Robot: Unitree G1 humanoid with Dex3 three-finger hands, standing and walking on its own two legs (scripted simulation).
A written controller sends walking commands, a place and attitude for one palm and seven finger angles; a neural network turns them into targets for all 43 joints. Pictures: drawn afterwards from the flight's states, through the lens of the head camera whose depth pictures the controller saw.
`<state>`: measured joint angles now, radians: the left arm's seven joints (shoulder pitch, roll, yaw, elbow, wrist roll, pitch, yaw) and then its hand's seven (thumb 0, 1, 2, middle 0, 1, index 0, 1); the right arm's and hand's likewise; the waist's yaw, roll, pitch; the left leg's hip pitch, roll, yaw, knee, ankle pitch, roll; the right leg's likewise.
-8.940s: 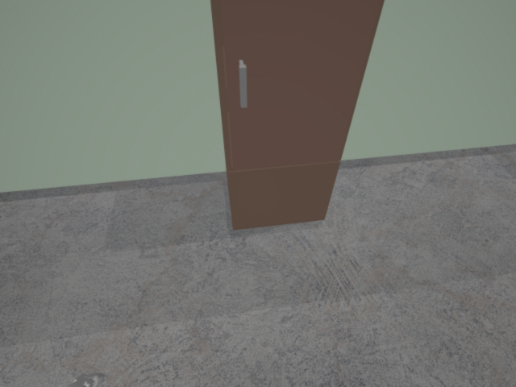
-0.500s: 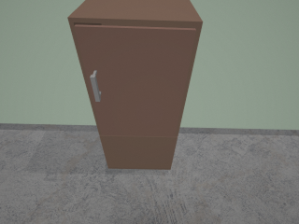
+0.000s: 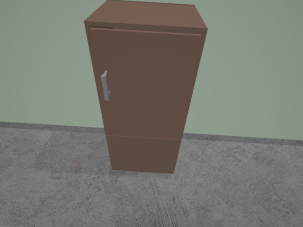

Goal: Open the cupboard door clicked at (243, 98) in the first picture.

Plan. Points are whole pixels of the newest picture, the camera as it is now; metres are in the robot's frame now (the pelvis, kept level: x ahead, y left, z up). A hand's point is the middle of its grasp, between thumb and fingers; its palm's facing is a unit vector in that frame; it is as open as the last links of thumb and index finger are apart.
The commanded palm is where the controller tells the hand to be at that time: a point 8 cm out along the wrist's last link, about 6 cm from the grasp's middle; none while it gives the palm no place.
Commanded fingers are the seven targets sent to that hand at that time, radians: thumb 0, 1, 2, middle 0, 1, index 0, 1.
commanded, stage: come to a stop and stand still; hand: left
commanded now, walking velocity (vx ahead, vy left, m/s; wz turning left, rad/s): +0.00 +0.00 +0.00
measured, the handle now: (106, 85) +0.68 +0.25 +0.02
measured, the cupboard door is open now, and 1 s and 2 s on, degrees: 0 0 0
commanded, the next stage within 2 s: look again from close up in 0.42 s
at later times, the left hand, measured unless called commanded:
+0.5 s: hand out of the picture -0.05 +0.15 -0.18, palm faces +0.10 -0.99 -0.13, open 7.4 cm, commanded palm none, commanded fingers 0.00 0.90 0.90 -0.20 -0.30 -0.20 -0.30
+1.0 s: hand out of the picture -0.01 +0.17 -0.17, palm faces +0.06 -0.99 -0.16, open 7.4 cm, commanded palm none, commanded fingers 0.00 0.90 0.90 -0.20 -0.30 -0.20 -0.30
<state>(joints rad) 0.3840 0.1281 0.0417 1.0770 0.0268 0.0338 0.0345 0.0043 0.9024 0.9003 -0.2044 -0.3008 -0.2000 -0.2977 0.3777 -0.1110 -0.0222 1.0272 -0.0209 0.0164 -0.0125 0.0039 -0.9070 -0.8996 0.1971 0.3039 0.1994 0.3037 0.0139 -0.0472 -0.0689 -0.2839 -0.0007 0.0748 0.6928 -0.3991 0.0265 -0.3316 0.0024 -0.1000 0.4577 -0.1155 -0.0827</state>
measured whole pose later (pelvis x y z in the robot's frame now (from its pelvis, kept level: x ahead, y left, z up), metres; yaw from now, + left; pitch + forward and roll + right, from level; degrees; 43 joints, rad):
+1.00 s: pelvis +0.00 +0.01 +0.00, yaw +1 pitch +0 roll +0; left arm 0.33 0.12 0.00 1.11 0.01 -0.02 0.03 0.01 0.91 0.90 -0.20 -0.30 -0.20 -0.30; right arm 0.34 -0.11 0.02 1.10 -0.02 -0.03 -0.03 0.01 -0.91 -0.90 0.20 0.30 0.20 0.30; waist 0.01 0.00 0.01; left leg -0.19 -0.01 0.06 0.45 -0.26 0.03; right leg -0.27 0.01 -0.01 0.46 -0.19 -0.02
